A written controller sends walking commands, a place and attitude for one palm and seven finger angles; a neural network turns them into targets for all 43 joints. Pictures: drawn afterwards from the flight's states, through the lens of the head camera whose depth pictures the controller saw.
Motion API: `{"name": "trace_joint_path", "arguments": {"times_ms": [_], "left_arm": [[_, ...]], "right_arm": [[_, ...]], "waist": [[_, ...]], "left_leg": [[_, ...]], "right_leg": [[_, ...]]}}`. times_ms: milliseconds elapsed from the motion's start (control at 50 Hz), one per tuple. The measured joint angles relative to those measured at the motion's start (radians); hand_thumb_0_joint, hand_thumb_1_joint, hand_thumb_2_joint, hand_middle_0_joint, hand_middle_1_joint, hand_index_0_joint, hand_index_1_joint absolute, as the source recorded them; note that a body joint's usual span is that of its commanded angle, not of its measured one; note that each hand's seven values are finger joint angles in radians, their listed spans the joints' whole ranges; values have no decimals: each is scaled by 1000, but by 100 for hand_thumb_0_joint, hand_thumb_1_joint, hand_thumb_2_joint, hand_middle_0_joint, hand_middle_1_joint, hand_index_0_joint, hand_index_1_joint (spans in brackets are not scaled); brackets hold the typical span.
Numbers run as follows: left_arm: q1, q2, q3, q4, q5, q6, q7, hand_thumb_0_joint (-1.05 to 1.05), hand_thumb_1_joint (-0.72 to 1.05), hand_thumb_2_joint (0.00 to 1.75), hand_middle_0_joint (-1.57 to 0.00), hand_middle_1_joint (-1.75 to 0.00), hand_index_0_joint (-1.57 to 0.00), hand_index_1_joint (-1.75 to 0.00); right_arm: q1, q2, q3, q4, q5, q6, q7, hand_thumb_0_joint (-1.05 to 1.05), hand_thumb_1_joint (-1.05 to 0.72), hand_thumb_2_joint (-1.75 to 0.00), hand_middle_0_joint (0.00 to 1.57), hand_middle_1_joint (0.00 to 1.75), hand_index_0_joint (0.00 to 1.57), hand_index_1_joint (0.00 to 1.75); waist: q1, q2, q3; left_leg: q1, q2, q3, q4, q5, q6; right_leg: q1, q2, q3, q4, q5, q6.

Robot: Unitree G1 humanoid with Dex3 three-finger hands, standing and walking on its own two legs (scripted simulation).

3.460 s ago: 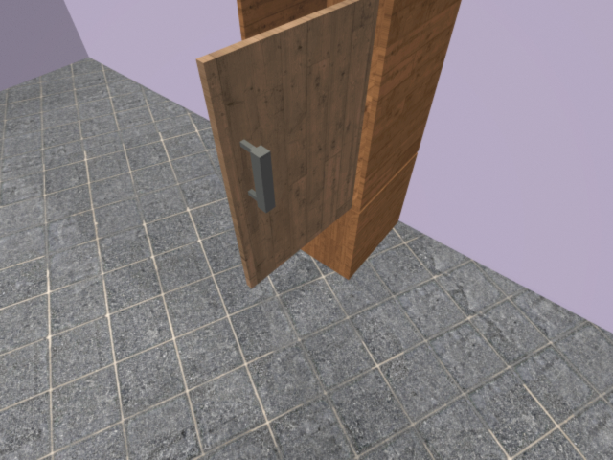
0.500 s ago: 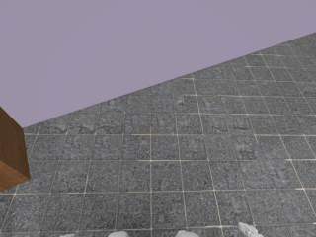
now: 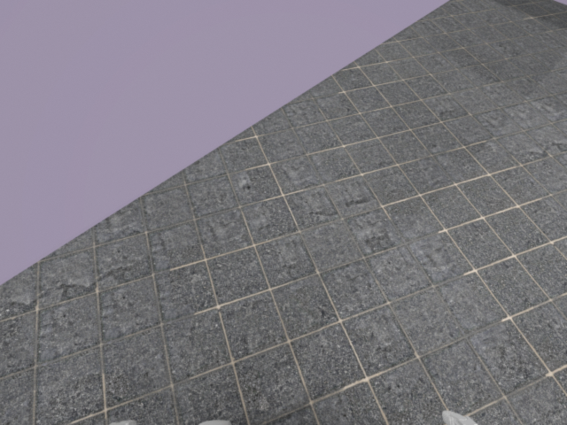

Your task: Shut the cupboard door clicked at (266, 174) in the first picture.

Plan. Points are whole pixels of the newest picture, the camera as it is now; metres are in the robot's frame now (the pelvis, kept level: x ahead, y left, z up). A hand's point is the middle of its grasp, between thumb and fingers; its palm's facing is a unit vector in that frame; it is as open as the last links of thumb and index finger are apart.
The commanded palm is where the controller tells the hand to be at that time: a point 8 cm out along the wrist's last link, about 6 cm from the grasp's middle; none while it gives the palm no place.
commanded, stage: walk around to get in front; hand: left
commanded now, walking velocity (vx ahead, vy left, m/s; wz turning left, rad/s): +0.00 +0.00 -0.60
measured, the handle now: out of the picture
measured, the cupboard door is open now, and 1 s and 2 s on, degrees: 84 84 84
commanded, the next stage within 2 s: walk to a spot facing it in 1.80 s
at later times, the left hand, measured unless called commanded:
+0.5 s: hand (192, 395) +0.17 +0.16 -0.16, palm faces -0.27 -0.93 -0.25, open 7.4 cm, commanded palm none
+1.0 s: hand (252, 343) +0.26 +0.07 -0.16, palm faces -0.51 -0.83 -0.23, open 7.4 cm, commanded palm none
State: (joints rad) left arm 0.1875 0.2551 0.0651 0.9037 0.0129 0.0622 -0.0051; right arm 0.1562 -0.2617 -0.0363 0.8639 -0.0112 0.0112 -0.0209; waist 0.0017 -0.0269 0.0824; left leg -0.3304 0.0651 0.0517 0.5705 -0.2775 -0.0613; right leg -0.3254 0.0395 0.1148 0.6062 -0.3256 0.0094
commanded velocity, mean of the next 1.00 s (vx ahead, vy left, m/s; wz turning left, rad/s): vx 0.13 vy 0.00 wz -0.60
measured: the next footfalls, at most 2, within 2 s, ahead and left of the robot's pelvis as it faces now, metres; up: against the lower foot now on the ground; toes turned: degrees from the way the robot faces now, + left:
right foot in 0.24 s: +0.04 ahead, -0.15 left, +0.00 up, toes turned -11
left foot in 0.54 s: +0.13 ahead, +0.09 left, +0.00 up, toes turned -14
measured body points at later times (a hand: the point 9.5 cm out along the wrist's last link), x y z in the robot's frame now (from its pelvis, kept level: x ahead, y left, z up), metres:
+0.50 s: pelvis +0.04 -0.03 +0.01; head +0.10 -0.03 +0.45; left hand +0.19 +0.21 -0.14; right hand +0.06 -0.31 -0.12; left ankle +0.07 +0.11 -0.71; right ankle +0.00 -0.14 -0.73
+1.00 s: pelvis +0.10 -0.08 +0.01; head +0.15 -0.10 +0.46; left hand +0.28 +0.11 -0.14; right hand +0.03 -0.36 -0.12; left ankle +0.19 +0.03 -0.69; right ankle -0.01 -0.16 -0.73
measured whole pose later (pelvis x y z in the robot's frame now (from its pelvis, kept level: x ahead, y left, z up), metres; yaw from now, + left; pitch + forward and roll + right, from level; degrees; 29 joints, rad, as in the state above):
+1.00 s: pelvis +0.10 -0.08 +0.01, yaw -34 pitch +2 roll +0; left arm 0.24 0.25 0.07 0.94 0.02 0.00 -0.02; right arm 0.18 -0.26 -0.05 0.90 -0.03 0.02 0.02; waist 0.01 -0.03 0.07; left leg -0.47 0.10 0.07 0.85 -0.39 -0.08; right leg -0.21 -0.01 0.02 0.49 -0.33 -0.01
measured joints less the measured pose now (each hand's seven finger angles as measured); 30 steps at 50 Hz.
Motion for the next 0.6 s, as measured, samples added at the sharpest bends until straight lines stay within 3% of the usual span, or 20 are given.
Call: {"name": "trace_joint_path", "arguments": {"times_ms": [60, 120, 180, 240, 280, 320, 360, 420, 520, 560, 600], "left_arm": [[-20, 16, 6, 4, -3, 16, -7, 1, 90, 90, -20, -30, -20, -30], [-49, 21, 14, -2, 2, 18, -20, 1, 91, 90, -20, -30, -20, -30], [-70, 12, 9, -23, 1, 11, -31, 1, 91, 90, -20, -30, -19, -30], [-63, 17, 2, -44, 0, -10, -39, 1, 91, 90, -20, -30, -19, -30], [-60, 15, 4, -39, 3, -31, -24, 0, 91, 90, -20, -30, -20, -30], [-56, 6, -1, -32, 3, -28, -15, 0, 91, 90, -20, -30, -20, -30], [-45, 0, -1, -27, 5, -21, -5, 0, 91, 90, -20, -30, -20, -30], [-29, 2, 0, -19, 8, -18, 3, 0, 90, 90, -20, -30, -20, -30], [-9, 1, 0, -6, 2, -3, 2, 0, 90, 90, -20, -30, -20, -30], [-15, 5, 1, -2, -4, 8, -3, 0, 90, 90, -20, -30, -20, -30], [-25, 15, 7, -3, 0, 15, -11, 1, 90, 90, -20, -30, -20, -30]], "right_arm": [[12, 24, 12, 6, -18, -11, -4, 1, -91, -90, 20, 30, 20, 30], [42, 40, 23, 9, -30, -8, -3, 1, -91, -90, 20, 30, 20, 30], [61, 35, 24, 14, -34, 0, -2, 1, -91, -90, 20, 30, 20, 30], [81, 23, 16, 15, -22, 12, 5, 1, -90, -90, 21, 30, 20, 30], [65, 9, 6, 27, -11, 32, 5, 1, -90, -90, 21, 30, 20, 30], [43, -2, -2, 38, -3, 47, 3, 1, -91, -90, 21, 30, 20, 30], [21, -4, -6, 40, -2, 49, 3, 1, -91, -90, 20, 30, 20, 30], [-6, 6, -5, 25, 0, 38, 4, 1, -91, -90, 20, 30, 20, 30], [-17, 15, 4, -1, 3, 7, 0, 1, -91, -90, 20, 30, 20, 30], [-10, 19, 7, -3, -9, -7, -4, 1, -91, -90, 20, 30, 20, 30], [3, 33, 18, -2, -21, -8, -3, 1, -91, -90, 20, 30, 20, 30]], "waist": [[-1, -18, 6], [1, -6, 15], [1, 32, 28], [-1, 42, 17], [0, 45, 18], [-5, 51, 22], [-3, 40, 21], [2, 5, 20], [4, -14, 4], [2, -11, -1], [6, -21, 7]], "left_leg": [[4, 18, 24, 39, -33, 31], [41, 52, 32, 8, -38, 18], [70, 93, 47, -10, -36, -1], [62, 118, 79, 62, -81, -21], [-1, 102, 41, 249, -214, -20], [-65, 71, -1, 411, -258, -16], [-107, 45, -8, 478, -237, -20], [-111, 13, 2, 388, -200, -27], [-4, -13, 3, 23, -35, -11], [-4, 2, 5, 15, -15, 31], [9, 18, 23, 29, -35, 40]], "right_leg": [[-87, -1, -42, 275, -190, 16], [-121, -20, -121, 402, -231, 29], [-80, -34, -177, 276, -203, 27], [11, -48, -191, 18, 15, 3], [0, -40, -167, 31, 11, -40], [-1, -31, -149, 40, -12, -43], [8, -26, -121, 3, 5, -37], [16, -24, -70, -48, 41, -33], [-2, 5, -11, -24, 28, -14], [-54, 14, -25, 114, -93, -2], [-109, 3, -61, 311, -185, 14]]}}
